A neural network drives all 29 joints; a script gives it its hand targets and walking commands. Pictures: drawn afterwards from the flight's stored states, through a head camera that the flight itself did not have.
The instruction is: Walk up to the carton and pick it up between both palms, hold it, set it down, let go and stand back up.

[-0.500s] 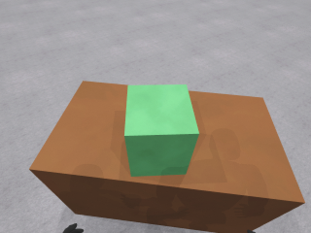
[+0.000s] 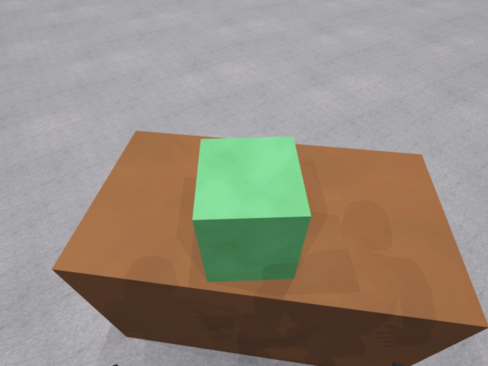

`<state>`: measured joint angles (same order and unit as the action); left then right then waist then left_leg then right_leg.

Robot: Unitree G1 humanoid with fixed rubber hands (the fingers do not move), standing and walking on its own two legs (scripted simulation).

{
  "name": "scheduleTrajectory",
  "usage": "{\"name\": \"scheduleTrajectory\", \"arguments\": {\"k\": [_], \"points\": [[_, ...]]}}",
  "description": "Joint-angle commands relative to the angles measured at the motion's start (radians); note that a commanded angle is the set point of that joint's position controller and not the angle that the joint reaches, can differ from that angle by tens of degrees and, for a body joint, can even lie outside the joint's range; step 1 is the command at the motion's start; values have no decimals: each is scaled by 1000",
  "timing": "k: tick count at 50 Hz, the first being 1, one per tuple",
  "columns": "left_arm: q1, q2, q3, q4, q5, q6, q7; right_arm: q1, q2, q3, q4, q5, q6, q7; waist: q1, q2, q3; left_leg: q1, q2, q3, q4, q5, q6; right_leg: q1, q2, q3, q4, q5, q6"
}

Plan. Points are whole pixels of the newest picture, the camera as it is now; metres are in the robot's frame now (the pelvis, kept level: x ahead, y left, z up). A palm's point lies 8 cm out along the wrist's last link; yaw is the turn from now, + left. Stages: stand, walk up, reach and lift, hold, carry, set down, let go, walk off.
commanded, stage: walk up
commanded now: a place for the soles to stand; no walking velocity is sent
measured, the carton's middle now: (249, 211) +0.45 +0.02 -0.06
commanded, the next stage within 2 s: reach and lift in 0.56 s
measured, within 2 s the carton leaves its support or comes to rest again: neither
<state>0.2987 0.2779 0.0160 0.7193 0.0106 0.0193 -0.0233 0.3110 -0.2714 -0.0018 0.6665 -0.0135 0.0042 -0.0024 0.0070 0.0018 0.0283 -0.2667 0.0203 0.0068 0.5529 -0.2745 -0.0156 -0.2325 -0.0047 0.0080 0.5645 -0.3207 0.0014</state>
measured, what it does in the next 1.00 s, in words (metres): stands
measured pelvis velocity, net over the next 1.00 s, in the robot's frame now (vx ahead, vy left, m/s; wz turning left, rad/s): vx -0.01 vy -0.02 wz -0.01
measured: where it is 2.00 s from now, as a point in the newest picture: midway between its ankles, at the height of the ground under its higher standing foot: outside the picture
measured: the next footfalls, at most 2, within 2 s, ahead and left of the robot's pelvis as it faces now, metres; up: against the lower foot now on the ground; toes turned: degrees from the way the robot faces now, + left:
none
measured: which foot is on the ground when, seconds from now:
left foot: down 0.00-1.00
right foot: down 0.00-1.00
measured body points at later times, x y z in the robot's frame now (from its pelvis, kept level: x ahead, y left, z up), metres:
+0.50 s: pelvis +0.01 -0.01 +0.00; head +0.02 -0.01 +0.45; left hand +0.10 +0.26 -0.12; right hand +0.11 -0.27 -0.11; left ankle +0.01 +0.13 -0.73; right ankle -0.01 -0.12 -0.73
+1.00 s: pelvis -0.01 -0.02 +0.01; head -0.02 +0.01 +0.46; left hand +0.16 +0.23 -0.09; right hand +0.14 -0.26 -0.07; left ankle +0.01 +0.13 -0.73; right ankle -0.01 -0.12 -0.73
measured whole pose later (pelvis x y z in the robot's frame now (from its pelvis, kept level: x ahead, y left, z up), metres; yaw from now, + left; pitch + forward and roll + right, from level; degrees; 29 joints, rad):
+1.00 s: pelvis -0.01 -0.02 +0.01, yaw +0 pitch -5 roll +1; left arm 0.14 0.21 0.08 0.58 0.02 0.20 0.01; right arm 0.16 -0.20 -0.03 0.81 -0.03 -0.24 0.01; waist 0.00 -0.07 0.08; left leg -0.14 0.04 0.01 0.43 -0.20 -0.04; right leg -0.12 0.01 0.00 0.48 -0.26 -0.02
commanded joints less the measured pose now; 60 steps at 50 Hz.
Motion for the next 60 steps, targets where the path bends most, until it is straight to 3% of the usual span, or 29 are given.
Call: {"name": "scheduleTrajectory", "arguments": {"k": [1,3,5,6,7,11,12,15,16,17,19,22,28,29,30,32,34,35,37,38,39,40,45,47,49,51,54,57,60], "points": [[-13,141,34,-91,-3,-22,4,21,-135,-51,-88,-1,-29,-12,-4,-35,2,35,68,-92,-75,93,53,-61,-83,87,-126,84,-50],[-1,146,37,-89,-9,-26,6,27,-137,-52,-89,-5,-32,-10,-11,-27,-37,51,72,-94,-48,216,54,-5,-84,87,-111,204,-55],[12,146,32,-94,-5,-23,7,30,-141,-54,-87,-6,-33,-11,-7,-1,-79,55,77,-90,-47,240,55,29,-88,72,-86,249,-53],[0,148,39,-90,-4,-20,8,27,-137,-58,-90,-5,-31,-12,-2,19,-62,49,71,-89,-47,226,54,24,-90,65,-84,227,-55],[-12,152,40,-97,-3,-19,7,30,-124,-56,-82,-4,-29,-12,1,-20,-58,53,66,-93,-48,228,61,7,-89,59,-86,201,-56],[-20,153,41,-101,-1,-12,9,43,-139,-54,-89,2,-24,-13,1,51,-40,8,66,-112,-68,184,56,14,-82,43,-90,154,-54],[-19,151,40,-92,0,-11,9,41,-131,-54,-85,-3,-25,-13,0,-9,1,8,75,-115,-72,196,58,6,-88,43,-92,177,-48],[-12,136,34,-90,2,-10,6,43,-153,-59,-88,-3,-26,-16,3,23,-31,17,70,-121,-67,157,59,11,-86,44,-98,150,-54],[-18,146,33,-93,5,-10,7,37,-140,-57,-98,-1,-25,-16,-4,16,-11,1,76,-124,-64,189,57,20,-91,46,-95,178,-50],[-31,154,37,-97,-2,-9,7,52,-126,-52,-98,1,-27,-16,-5,-34,-11,5,72,-127,-63,239,55,23,-86,36,-85,199,-48],[-8,144,34,-88,-3,-13,6,42,-140,-58,-93,-7,-25,-17,-6,-12,-49,35,66,-111,-27,243,50,22,-100,39,-105,218,-54],[-33,149,35,-96,-1,-8,6,43,-133,-53,-96,-1,-22,-19,-3,6,-35,22,48,-123,-42,163,53,13,-105,43,-106,138,-61],[-50,153,35,-107,5,-4,5,56,-144,-56,-87,0,-29,-19,-5,-22,-35,8,54,-149,-45,180,53,20,-96,14,-91,114,-59],[-479,179,61,-238,-3,125,27,-446,-69,-140,28,-100,-171,3,-41,33,-25,-33,8,43,22,41,-12,-219,-28,-55,9,4,-45],[-364,152,63,-212,5,192,45,-346,-80,-143,121,-115,-217,22,-51,-32,70,-24,0,57,15,-37,-3,-252,-32,-76,-2,-26,-39],[-318,119,56,-263,1,238,41,-319,-86,-138,130,-83,-246,36,-54,-44,6,53,3,55,25,11,6,-203,-27,-89,-11,41,-26],[-261,112,74,-330,-17,242,27,-239,-100,-129,126,-66,-262,27,-53,-67,-116,130,1,41,32,148,10,-113,-22,-76,-17,215,-10],[-220,98,85,-370,-14,229,27,-207,-105,-118,141,-49,-279,27,-47,-26,-167,186,-11,43,14,242,-8,-61,-6,-91,-24,298,-9],[-128,98,110,-368,-3,206,27,-185,-113,-81,154,8,-305,31,-23,-15,-211,267,-29,41,0,387,-20,7,14,-82,-70,434,-3],[-105,89,136,-356,10,196,33,-184,-101,-67,175,19,-316,34,0,-6,-216,288,-39,44,-23,391,-22,21,16,-74,-97,434,-2],[-79,91,123,-323,10,184,31,-184,-97,-55,156,19,-320,27,-13,-18,-172,282,-51,49,-45,376,-17,42,19,-72,-125,447,6],[-83,83,138,-284,14,182,28,-206,-96,-40,136,19,-324,21,0,-53,-152,256,-56,51,-67,347,-5,44,14,-58,-141,468,21],[-191,69,108,-227,9,162,33,-253,-25,-47,44,-11,-282,2,11,-34,25,171,-65,69,-177,78,14,43,14,-28,-244,88,10],[-219,70,100,-231,8,147,41,-259,-9,-53,1,-20,-269,10,32,-47,70,163,-60,85,-194,16,20,-13,6,-19,-266,-28,1],[-261,61,88,-244,11,128,55,-257,5,-65,-32,-21,-257,23,30,-31,64,183,-53,86,-198,-15,26,-42,-3,-10,-268,-81,-6],[-268,53,79,-273,2,97,69,-243,8,-64,-33,-22,-253,34,40,4,57,171,-44,84,-201,-14,20,-32,-2,-9,-251,-67,-13],[-284,36,70,-326,-18,42,89,-244,-8,-79,-67,-9,-271,46,27,14,-19,197,-36,78,-194,1,7,-30,8,-8,-238,-45,-21],[-260,-9,19,-305,-41,-3,106,-242,-34,-106,-14,-3,-293,56,13,58,-26,206,-9,55,-211,14,-8,-33,20,-28,-221,-5,-36],[-240,-7,-1,-308,-65,-54,123,-245,-41,-111,18,3,-335,62,13,36,-75,197,-6,45,-215,66,-10,3,38,-30,-217,33,-29]]}}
